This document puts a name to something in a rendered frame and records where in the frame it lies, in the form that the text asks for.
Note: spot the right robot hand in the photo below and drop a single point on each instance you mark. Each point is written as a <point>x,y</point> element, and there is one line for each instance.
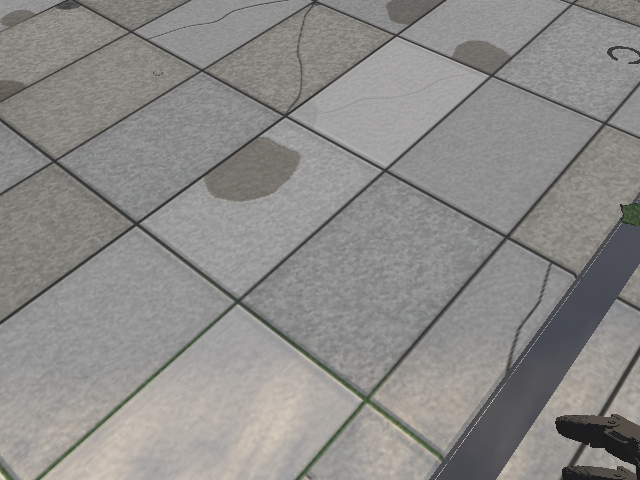
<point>619,436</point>

